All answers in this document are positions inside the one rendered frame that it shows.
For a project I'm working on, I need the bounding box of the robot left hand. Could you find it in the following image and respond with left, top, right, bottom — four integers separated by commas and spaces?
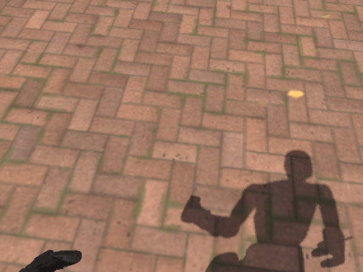
19, 250, 82, 272

